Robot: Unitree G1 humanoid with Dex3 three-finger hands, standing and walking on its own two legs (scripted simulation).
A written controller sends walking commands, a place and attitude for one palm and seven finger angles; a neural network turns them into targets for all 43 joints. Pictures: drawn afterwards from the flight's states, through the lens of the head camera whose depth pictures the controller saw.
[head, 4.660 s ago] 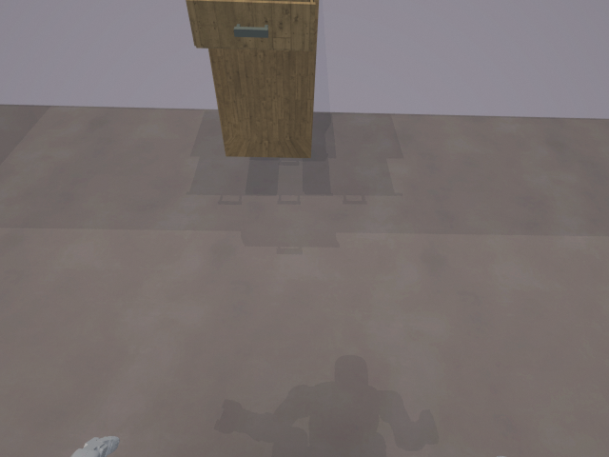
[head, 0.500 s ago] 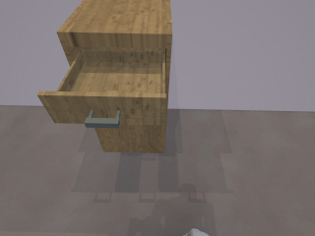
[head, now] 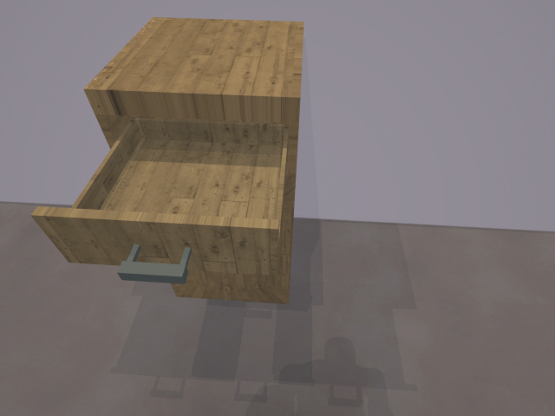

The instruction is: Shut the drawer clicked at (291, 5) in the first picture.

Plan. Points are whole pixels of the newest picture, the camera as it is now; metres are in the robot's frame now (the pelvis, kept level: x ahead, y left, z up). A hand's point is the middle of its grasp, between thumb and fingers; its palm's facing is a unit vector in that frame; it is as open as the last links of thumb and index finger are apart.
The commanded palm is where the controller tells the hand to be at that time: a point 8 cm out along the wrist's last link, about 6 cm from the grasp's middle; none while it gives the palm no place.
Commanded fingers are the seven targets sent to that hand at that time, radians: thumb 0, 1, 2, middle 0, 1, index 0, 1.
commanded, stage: come to a stop and stand still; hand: left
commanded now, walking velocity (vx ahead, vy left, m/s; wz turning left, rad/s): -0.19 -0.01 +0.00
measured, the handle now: (157, 261) +0.35 +0.24 -0.01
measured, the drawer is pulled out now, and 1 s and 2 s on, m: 0.30 0.30 0.30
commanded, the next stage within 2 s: look again from close up in 1.44 s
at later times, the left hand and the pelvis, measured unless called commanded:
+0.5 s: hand out of the picture +0.03 +0.21 -0.18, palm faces +0.01 -0.97 -0.26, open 7.4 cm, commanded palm none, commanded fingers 0.00 0.90 0.90 -0.20 -0.30 -0.20 -0.30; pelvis +0.00 +0.01 -0.01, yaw -2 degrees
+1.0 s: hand out of the picture -0.03 +0.17 -0.19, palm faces +0.07 -0.98 -0.20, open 7.4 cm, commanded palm none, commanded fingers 0.00 0.90 0.90 -0.20 -0.30 -0.20 -0.30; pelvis -0.02 +0.00 -0.01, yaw +0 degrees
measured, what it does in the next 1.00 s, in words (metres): steps on the spot: left foot, then right foot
